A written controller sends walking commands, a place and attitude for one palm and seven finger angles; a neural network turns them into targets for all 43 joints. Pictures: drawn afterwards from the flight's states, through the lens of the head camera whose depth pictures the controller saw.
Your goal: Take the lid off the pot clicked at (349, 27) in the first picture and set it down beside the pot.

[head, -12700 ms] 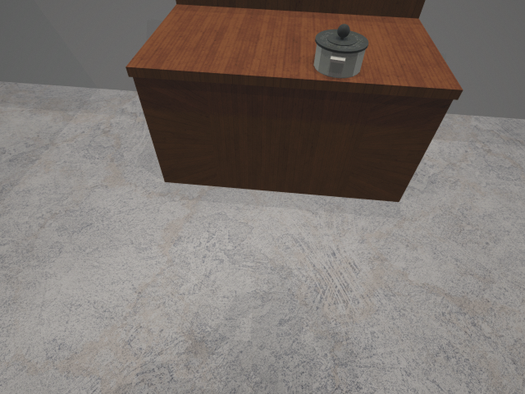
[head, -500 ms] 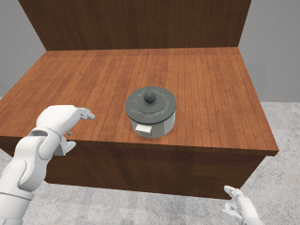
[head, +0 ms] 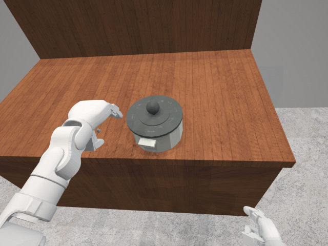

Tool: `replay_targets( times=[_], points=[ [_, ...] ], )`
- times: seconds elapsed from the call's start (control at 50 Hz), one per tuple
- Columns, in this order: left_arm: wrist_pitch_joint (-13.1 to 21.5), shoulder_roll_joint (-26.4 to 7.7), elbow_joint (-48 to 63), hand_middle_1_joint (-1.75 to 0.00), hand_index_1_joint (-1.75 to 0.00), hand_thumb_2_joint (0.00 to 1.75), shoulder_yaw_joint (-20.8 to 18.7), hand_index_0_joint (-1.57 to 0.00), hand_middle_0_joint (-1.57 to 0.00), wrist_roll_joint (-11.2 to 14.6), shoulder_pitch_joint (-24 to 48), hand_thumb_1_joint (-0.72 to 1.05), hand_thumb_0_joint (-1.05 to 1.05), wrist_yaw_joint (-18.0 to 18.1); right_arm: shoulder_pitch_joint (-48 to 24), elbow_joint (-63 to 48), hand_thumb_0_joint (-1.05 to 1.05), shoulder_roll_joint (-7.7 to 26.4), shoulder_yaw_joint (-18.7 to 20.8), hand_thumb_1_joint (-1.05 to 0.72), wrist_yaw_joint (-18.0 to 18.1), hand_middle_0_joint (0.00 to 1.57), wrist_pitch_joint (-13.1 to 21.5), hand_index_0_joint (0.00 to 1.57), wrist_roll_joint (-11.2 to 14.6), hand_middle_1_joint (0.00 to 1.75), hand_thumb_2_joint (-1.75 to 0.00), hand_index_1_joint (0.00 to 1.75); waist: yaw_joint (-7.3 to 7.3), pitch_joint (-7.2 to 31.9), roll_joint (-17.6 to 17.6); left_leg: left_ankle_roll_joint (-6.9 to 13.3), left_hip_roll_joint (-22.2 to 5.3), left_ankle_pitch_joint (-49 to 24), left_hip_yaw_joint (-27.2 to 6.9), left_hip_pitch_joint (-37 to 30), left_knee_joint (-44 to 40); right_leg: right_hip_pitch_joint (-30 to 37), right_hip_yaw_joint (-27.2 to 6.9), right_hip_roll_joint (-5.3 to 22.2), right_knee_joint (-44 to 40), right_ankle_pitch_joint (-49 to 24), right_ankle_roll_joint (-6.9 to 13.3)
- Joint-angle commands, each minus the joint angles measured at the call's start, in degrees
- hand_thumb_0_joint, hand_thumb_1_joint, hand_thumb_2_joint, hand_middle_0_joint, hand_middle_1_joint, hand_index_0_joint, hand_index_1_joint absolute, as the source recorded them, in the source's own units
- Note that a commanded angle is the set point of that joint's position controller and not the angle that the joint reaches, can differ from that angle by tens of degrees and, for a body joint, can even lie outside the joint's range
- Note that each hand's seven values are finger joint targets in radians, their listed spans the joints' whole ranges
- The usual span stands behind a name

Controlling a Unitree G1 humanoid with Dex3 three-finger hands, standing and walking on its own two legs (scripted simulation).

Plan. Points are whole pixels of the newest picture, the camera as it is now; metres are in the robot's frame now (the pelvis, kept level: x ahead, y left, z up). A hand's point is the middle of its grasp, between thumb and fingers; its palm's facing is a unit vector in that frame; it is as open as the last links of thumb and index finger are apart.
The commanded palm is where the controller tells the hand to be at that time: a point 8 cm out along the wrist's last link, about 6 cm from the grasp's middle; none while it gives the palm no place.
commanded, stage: move the open hand above the knob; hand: left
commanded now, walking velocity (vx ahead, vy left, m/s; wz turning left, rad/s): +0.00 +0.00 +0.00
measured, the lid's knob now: (152, 107) +0.52 +0.08 +0.03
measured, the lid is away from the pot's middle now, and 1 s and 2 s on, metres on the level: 0.00 0.00 0.00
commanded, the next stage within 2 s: lower the open fingers around the knob in 1.74 s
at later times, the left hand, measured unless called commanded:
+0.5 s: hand (119, 112) +0.42 +0.15 +0.11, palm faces -0.24 -0.04 -0.97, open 10.0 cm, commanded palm +0.42 +0.14 +0.17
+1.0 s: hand (146, 95) +0.48 +0.08 +0.11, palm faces -0.27 -0.02 -0.96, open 10.0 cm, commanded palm +0.49 +0.08 +0.17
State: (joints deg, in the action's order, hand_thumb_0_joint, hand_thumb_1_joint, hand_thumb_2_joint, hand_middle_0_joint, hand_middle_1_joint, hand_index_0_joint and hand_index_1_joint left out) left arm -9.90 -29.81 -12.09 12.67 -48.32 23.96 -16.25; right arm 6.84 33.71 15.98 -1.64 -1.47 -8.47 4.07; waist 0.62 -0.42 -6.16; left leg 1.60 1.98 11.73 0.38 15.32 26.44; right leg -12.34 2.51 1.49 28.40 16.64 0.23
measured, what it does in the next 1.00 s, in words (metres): stands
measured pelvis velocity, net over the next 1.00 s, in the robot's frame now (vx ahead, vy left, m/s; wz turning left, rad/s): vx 0.02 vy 0.00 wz -0.02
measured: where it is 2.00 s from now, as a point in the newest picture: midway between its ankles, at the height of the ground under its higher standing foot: outside the picture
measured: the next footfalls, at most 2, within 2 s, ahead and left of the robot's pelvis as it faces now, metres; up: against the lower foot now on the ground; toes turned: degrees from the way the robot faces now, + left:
none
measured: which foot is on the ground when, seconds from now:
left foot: down 0.00-1.00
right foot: down 0.00-1.00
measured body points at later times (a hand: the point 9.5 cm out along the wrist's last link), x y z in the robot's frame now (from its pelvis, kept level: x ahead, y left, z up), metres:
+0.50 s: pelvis +0.02 -0.01 +0.00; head +0.04 -0.05 +0.44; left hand +0.43 +0.15 +0.16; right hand +0.18 -0.25 -0.13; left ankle +0.02 +0.10 -0.74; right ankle -0.02 -0.11 -0.74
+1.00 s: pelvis +0.02 +0.00 +0.00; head +0.05 -0.04 +0.44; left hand +0.49 +0.08 +0.17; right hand +0.11 -0.25 -0.15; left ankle +0.02 +0.10 -0.74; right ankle -0.02 -0.11 -0.74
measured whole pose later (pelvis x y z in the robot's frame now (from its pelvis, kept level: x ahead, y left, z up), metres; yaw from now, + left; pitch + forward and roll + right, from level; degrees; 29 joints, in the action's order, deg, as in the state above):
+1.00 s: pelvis +0.02 +0.00 +0.00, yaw -1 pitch +7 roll +1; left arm -16.3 -16.1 -49.3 20.4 -50.6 56.8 -11.5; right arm 11.7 39.4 15.3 -0.4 -0.8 -10.3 3.9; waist -4.1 3.0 -4.6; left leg 1.8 1.9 13.5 1.6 21.5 28.1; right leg -19.2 1.1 1.5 30.7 18.2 0.1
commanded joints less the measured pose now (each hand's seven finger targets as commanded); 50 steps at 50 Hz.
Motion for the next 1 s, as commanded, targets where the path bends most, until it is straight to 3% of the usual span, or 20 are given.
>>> replay_targets(
  times=[0.0,0.08,0.1,0.12,0.14,0.16,0.2,0.28,0.34,0.44,0.5,0.58,0.64,0.7,0.72,0.8,0.84,0.86,0.94,0.98],
  points=[
    [0.22,-12.77,9.88,-0.08,-0.08,1.38,-8.35,-0.83,-0.83,-0.79,24.57,-0.28,0.0,2.06,-7.81,-9.5,0.0,5.14,2.05,-0.9,0.64,0.2,2.97,0.2,0.06,0.3,-0.9,0.3,-0.19,19.35,4.54,1.76,1.45,-10.77,-1.1,-9.1,-1.41,3.28,-1.13,-1.55,-3.04,-16.05,1.19],
    [0.61,-16.12,4.7,-0.08,-0.08,1.38,-12.41,-0.83,-0.83,-0.57,22.51,-0.28,0.0,2.31,-6.29,-8.86,0.0,5.89,2.25,-0.9,0.56,0.2,2.79,0.2,0.27,0.3,-0.9,0.3,0.13,18.48,6.99,1.81,1.22,-13.24,-0.95,-7.16,-0.6,4.44,-1.31,-1.49,-2.43,-20.54,1.12],
    [0.17,-11.79,2.49,-0.08,-0.08,1.38,-8.41,-0.83,-0.83,-0.39,22.93,-0.28,0.0,1.96,-6.26,-8.67,0.0,5.47,2.02,-0.9,0.57,0.2,2.59,0.2,0.36,0.3,-0.9,0.3,-0.46,17.33,7.54,1.85,1.49,-12.67,-0.43,-6.59,-0.58,3.51,-1.17,-1.42,-2.44,-20.67,0.82],
    [-0.24,-11.99,1.42,-0.08,-0.08,1.38,-8.45,-0.83,-0.83,-0.25,24.15,-0.28,0.0,1.9,-5.75,-8.26,0.0,5.79,2.36,-0.9,0.59,0.2,2.23,0.2,0.62,0.3,-0.9,0.3,-0.83,16.16,8.67,1.91,1.21,-12.03,-0.11,-6.1,-0.48,2.77,-1.24,-1.28,-2.78,-20.93,0.65],
    [-0.35,-12.65,2.78,-0.08,-0.08,1.38,-8.48,-0.83,-0.83,-0.44,26.34,-0.28,0.0,1.96,-5.97,-8.42,0.0,6.0,2.42,-0.9,0.57,0.2,2.0,0.2,0.67,0.3,-0.9,0.3,-0.81,17.25,7.8,1.92,1.28,-12.25,-0.16,-6.43,-0.51,3.1,-1.38,-1.28,-2.52,-21.27,0.7],
    [-0.45,-10.47,5.15,-0.08,-0.08,1.38,-6.2,-0.83,-0.83,-0.43,28.68,-0.28,0.0,1.82,-6.53,-8.89,0.0,5.69,2.51,-0.9,0.53,0.2,1.94,0.2,0.64,0.3,-0.9,0.3,-1.13,18.56,6.14,2.02,1.51,-12.62,-0.27,-7.63,-0.29,2.68,-1.33,-1.23,-2.34,-21.42,0.77],
    [-0.26,-12.04,7.37,-0.08,-0.08,1.38,-7.39,-0.83,-0.83,-0.52,30.67,-0.28,0.0,1.79,-6.48,-9.13,0.0,5.58,2.69,-0.9,0.5,0.2,2.21,0.2,0.42,0.3,-0.9,0.3,-1.04,21.66,5.65,2.35,1.6,-14.47,-0.48,-8.96,0.44,4.1,-1.76,-1.2,-1.79,-23.13,0.88],
    [-0.44,-12.85,2.57,-0.08,-0.08,1.38,-8.89,-0.83,-0.83,-0.77,30.57,-0.28,0.0,2.21,-5.22,-8.31,0.0,5.87,2.72,-0.9,0.52,0.2,1.92,0.2,0.57,0.3,-0.9,0.3,-0.97,20.55,7.23,2.28,1.46,-15.55,-0.52,-7.57,0.84,3.82,-1.44,-1.27,-1.5,-24.86,0.93],
    [-1.34,-9.08,1.64,-0.08,-0.08,1.38,-5.32,-0.83,-0.83,-1.01,33.46,-0.28,0.0,2.55,-5.04,-7.84,0.0,5.63,2.75,-0.9,0.35,0.2,1.38,0.2,0.79,0.3,-0.9,0.3,-1.55,21.24,6.35,2.18,1.38,-16.01,-0.39,-8.45,0.95,2.46,-1.06,-1.42,-1.07,-24.84,0.85],
    [-2.6,-8.14,-1.65,-0.08,-0.08,1.38,-4.25,-0.83,-0.83,-1.63,38.19,-0.28,0.0,3.24,-4.52,-7.01,0.0,5.64,2.65,-0.9,0.22,0.2,0.87,0.2,0.91,0.3,-0.9,0.3,-2.12,22.1,6.89,2.08,1.22,-16.56,-0.66,-8.4,1.26,1.64,-0.76,-1.62,-0.56,-24.8,0.98],
    [-3.78,-4.06,-5.46,-0.08,-0.08,1.38,-0.66,-0.83,-0.83,-2.01,42.3,-0.28,0.0,3.41,-4.35,-6.33,0.0,5.48,2.65,-0.9,0.17,0.2,0.32,0.2,0.99,0.3,-0.9,0.3,-3.01,21.28,6.85,2.01,1.12,-15.24,-0.7,-8.39,1.16,-0.66,-0.31,-1.83,-0.58,-22.56,1.18],
    [-3.79,-7.57,-8.23,-0.08,-0.08,1.38,-3.71,-0.83,-0.83,-2.52,47.98,-0.28,0.0,4.26,-3.33,-5.58,0.0,5.71,2.64,-0.9,0.79,0.2,0.33,0.2,0.57,0.3,-0.9,0.3,-2.89,24.97,7.83,2.32,1.18,-16.04,-0.86,-8.92,1.77,0.87,-0.78,-1.72,-0.32,-23.96,1.31],
    [-4.54,-1.98,-13.71,-0.08,-0.08,1.38,0.52,-0.83,-0.83,-2.8,49.95,-0.28,0.0,4.56,-2.19,-4.52,0.0,5.27,2.61,-0.9,0.54,0.2,-0.05,0.2,0.78,0.3,-0.9,0.3,-3.65,23.58,7.44,1.92,0.81,-16.89,-1.21,-9.12,1.51,-1.89,0.15,-2.04,0.21,-22.78,1.4],
    [-4.6,-2.3,-15.22,-0.08,-0.08,1.38,-0.46,-0.83,-0.83,-2.67,51.0,-0.28,0.0,4.88,-1.6,-4.6,0.0,5.44,2.87,-0.9,0.3,0.2,-0.01,0.2,0.35,0.3,-0.9,0.3,-3.52,26.15,8.02,2.08,0.77,-18.7,-1.1,-9.65,2.02,-0.6,-0.15,-1.98,0.45,-24.63,1.4],
    [-5.1,1.17,-18.03,-0.08,-0.08,1.38,2.48,-0.83,-0.83,-2.72,51.3,-0.28,0.0,4.78,-1.52,-4.3,0.0,5.08,2.64,-0.9,0.26,0.2,-0.22,0.2,0.58,0.3,-0.9,0.3,-4.07,24.22,7.68,1.98,0.94,-18.02,-1.0,-8.87,1.86,-2.09,0.09,-2.03,0.38,-24.13,1.37],
    [-5.35,-0.67,-20.15,-0.08,-0.08,1.38,0.33,-0.83,-0.83,-2.95,57.98,-0.28,0.0,5.62,0.23,-3.03,0.0,5.6,3.05,-0.9,0.78,0.2,-0.27,0.2,0.06,0.3,-0.9,0.3,-4.43,25.2,8.97,2.29,0.76,-16.57,-0.65,-8.53,1.44,-1.56,-0.2,-2.06,-0.1,-24.24,1.38],
    [-5.25,2.94,-20.79,-0.08,-0.08,1.38,3.45,-0.83,-0.83,-3.25,60.9,-0.28,0.0,5.84,0.76,-2.62,0.0,5.11,3.1,-0.9,0.86,0.2,0.02,0.2,0.1,0.3,-0.9,0.3,-5.12,26.21,7.69,2.26,0.77,-17.58,-0.94,-9.91,1.48,-2.8,0.01,-2.19,0.11,-24.11,1.43],
    [-5.28,1.83,-21.43,-0.08,-0.08,1.38,2.16,-0.83,-0.83,-3.63,61.5,-0.28,0.0,6.32,1.6,-2.06,0.0,5.24,3.37,-0.9,0.83,0.2,0.15,0.2,-0.1,0.3,-0.9,0.3,-4.99,27.16,6.7,2.16,0.5,-19.12,-1.23,-11.02,1.76,-3.23,0.14,-2.29,0.34,-24.29,1.57],
    [-6.83,4.73,-29.83,-0.08,-0.08,1.38,3.62,-0.83,-0.83,-3.68,62.73,-0.28,0.0,7.39,3.41,-0.35,0.0,5.55,3.28,-0.9,1.12,0.2,0.24,0.2,-0.16,0.3,-0.9,0.3,-5.84,24.47,9.64,2.19,0.57,-16.11,-0.65,-7.69,1.15,-4.3,0.21,-2.55,-0.21,-23.11,1.38],
    [-7.44,2.06,-32.23,-0.08,-0.08,1.38,0.99,-0.83,-0.83,-3.55,64.34,-0.28,0.0,8.06,3.96,0.11,0.0,6.12,3.3,-0.9,1.57,0.2,0.53,0.2,-0.35,0.3,-0.9,0.3,-5.88,24.45,10.49,2.3,0.52,-14.81,-0.53,-6.32,0.79,-3.5,-0.28,-2.37,-0.72,-22.68,1.45]
  ],
)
